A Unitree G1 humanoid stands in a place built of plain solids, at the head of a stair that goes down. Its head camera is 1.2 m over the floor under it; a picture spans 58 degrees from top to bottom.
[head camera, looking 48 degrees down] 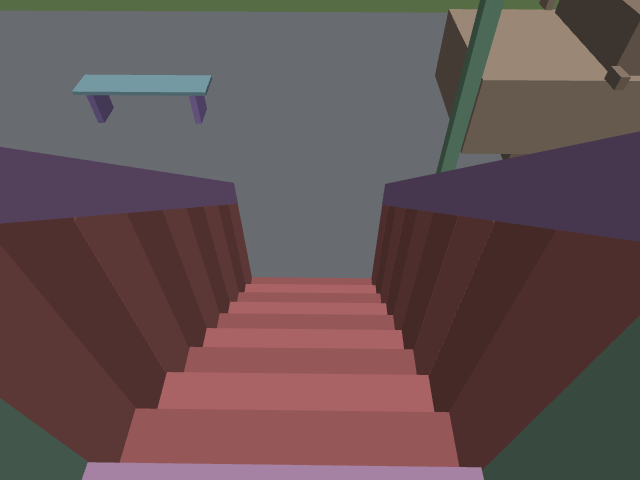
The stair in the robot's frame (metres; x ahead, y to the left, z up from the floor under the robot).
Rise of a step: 0.19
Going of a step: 0.21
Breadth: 1.00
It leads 1 degrees to the right of straight ahead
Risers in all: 10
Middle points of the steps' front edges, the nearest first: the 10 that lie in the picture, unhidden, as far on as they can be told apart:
0.31 0.09 0.00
0.52 0.09 -0.19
0.73 0.09 -0.38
0.94 0.08 -0.57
1.15 0.08 -0.76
1.36 0.08 -0.95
1.57 0.08 -1.14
1.78 0.07 -1.33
1.99 0.07 -1.52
2.19 0.07 -1.71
